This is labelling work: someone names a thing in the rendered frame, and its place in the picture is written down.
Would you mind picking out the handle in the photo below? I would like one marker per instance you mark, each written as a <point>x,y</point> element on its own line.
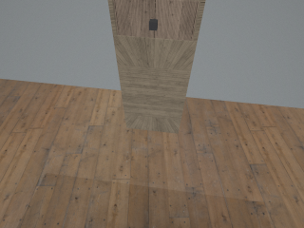
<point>153,24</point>

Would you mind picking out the cabinet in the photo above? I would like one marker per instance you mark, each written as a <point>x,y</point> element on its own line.
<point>154,76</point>

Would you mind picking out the drawer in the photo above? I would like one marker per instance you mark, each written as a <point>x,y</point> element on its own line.
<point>176,18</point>

